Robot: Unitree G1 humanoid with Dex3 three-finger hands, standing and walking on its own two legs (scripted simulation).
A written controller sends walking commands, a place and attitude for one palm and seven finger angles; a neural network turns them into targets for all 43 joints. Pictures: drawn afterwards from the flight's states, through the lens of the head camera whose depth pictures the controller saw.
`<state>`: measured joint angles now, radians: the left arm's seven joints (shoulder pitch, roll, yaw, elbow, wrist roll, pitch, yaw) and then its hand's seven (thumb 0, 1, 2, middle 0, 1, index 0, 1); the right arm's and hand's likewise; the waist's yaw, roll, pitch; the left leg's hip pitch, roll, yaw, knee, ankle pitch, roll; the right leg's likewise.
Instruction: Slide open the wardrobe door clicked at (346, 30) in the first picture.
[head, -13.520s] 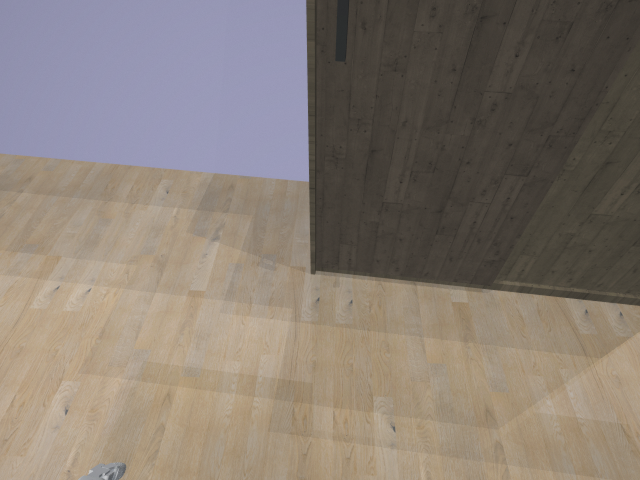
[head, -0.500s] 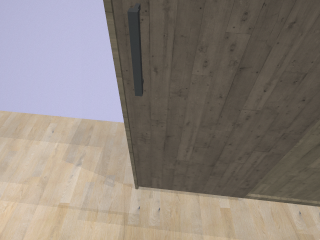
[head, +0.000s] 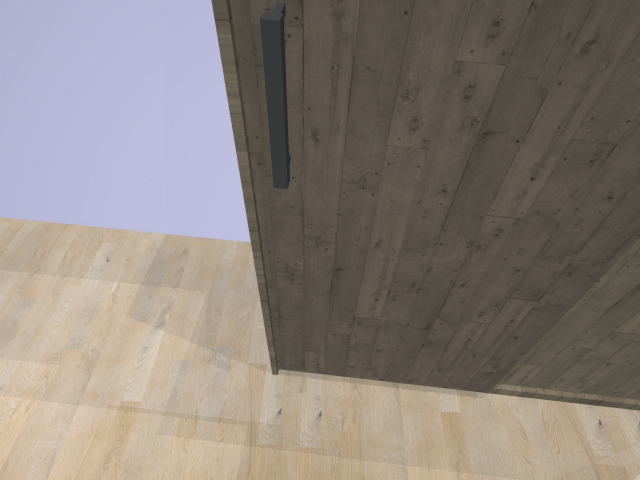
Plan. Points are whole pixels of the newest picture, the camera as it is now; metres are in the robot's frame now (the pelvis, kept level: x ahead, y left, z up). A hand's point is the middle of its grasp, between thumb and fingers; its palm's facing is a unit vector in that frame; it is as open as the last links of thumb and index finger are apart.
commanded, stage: raise the hand with hooked fingers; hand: left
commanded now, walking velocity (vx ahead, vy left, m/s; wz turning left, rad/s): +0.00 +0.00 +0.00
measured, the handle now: (280, 105) +0.52 +0.09 +0.21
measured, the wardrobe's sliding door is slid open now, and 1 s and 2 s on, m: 0.00 0.00 0.00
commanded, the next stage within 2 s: none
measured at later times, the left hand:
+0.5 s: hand (116, 473) +0.13 +0.23 -0.01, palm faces +0.08 -1.00 +0.00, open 8.8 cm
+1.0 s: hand (61, 377) +0.19 +0.27 +0.09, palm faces +0.00 -1.00 -0.09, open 11.9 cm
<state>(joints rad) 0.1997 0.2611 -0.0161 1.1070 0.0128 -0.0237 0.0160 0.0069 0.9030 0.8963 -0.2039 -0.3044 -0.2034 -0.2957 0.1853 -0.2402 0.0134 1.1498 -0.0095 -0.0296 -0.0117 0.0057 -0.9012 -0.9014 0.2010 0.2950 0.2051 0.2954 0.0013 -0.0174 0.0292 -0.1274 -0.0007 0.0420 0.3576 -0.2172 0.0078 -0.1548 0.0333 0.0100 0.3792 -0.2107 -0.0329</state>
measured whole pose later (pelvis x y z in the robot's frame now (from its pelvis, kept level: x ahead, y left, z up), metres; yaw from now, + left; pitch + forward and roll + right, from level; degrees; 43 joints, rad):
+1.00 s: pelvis -0.02 +0.02 -0.03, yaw +3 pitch +2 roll -2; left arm 0.24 0.38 0.35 -0.07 -0.37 -0.07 -0.44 0.01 -0.02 0.50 -0.27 -0.90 -0.27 -0.89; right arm 0.29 -0.27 0.06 0.60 0.07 -0.30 -0.08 0.02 -0.90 -0.90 0.20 0.30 0.21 0.30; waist 0.03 0.04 -0.05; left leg -0.38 -0.02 -0.01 0.71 -0.36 0.04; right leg -0.34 0.01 -0.05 0.64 -0.32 0.00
